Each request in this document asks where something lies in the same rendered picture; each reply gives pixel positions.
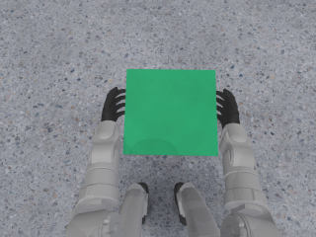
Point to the carton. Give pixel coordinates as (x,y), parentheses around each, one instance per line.
(170,112)

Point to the robot right forearm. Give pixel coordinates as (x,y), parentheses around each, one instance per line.
(243,192)

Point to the left robot shin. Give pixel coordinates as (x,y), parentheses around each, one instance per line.
(136,186)

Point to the left robot hand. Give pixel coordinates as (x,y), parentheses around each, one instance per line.
(110,108)

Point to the robot shin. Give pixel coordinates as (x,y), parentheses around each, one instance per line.
(187,185)
(136,186)

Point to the right robot hand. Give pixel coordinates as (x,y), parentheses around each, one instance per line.
(229,112)

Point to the robot left upper arm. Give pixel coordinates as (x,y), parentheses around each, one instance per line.
(98,223)

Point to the right robot shin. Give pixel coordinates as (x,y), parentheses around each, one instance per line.
(187,185)

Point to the robot right upper arm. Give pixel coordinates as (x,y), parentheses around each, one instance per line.
(238,224)

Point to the robot left forearm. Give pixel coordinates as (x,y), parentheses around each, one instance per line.
(100,189)

